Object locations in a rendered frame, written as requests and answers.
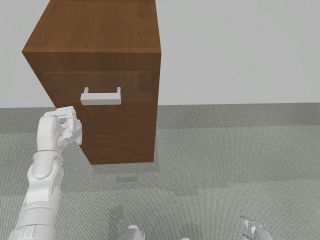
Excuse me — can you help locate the robot left forearm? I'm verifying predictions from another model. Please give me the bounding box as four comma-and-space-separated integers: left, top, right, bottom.
8, 150, 64, 240

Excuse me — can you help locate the drawer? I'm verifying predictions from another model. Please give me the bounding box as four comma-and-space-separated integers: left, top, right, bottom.
43, 71, 153, 102

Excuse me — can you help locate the left robot shin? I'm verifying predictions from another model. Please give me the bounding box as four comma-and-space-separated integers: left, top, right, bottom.
128, 225, 139, 229

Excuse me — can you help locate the handle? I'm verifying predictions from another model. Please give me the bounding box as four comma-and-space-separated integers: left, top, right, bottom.
80, 87, 122, 105

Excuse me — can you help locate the robot left hand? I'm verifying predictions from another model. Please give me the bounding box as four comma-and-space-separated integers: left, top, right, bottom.
37, 106, 83, 155

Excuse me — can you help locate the cabinet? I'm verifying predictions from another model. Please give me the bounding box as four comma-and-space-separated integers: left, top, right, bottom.
21, 0, 162, 165

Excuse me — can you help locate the robot right hand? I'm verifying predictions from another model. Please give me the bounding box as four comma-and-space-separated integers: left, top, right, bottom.
240, 215, 272, 240

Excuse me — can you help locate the left robot thigh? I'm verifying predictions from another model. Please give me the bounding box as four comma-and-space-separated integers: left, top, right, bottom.
116, 228, 145, 240

